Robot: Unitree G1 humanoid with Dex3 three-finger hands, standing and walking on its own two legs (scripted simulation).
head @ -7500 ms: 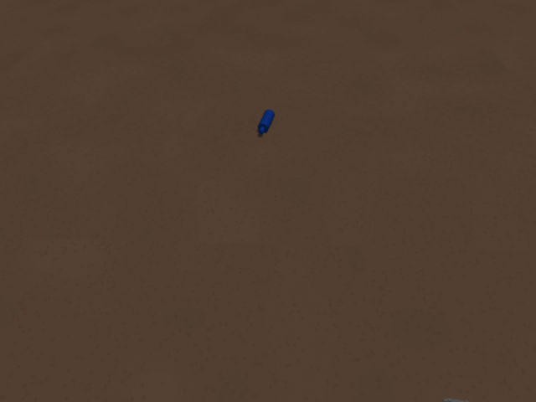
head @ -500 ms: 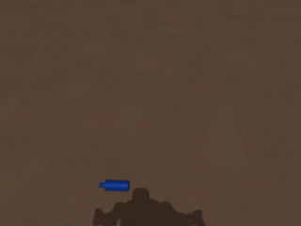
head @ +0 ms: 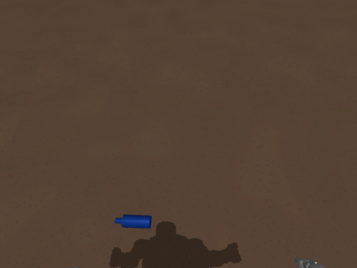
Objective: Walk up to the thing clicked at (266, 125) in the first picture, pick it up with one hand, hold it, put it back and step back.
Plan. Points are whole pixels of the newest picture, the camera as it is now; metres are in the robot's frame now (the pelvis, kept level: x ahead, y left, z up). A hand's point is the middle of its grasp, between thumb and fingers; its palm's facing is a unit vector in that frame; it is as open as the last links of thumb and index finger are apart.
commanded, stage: stand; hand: left
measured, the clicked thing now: (132, 221) +0.43 +0.28 -0.75
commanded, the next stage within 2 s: none
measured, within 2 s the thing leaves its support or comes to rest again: neither
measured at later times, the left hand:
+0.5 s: hand out of the picture +0.07 +0.25 -0.16, palm faces -0.02 -0.94 -0.34, open 7.4 cm
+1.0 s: hand out of the picture +0.07 +0.25 -0.16, palm faces -0.03 -0.94 -0.34, open 7.4 cm
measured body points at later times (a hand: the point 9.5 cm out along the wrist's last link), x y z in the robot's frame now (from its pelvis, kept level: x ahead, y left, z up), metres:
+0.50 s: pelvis +0.00 +0.00 +0.00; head +0.00 +0.00 +0.45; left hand +0.07 +0.30 -0.13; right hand +0.07 -0.30 -0.13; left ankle -0.01 +0.13 -0.75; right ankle -0.01 -0.13 -0.75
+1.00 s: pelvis +0.00 +0.00 +0.00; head +0.01 +0.00 +0.45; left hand +0.07 +0.30 -0.13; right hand +0.07 -0.30 -0.13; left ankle -0.01 +0.13 -0.75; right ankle -0.01 -0.13 -0.75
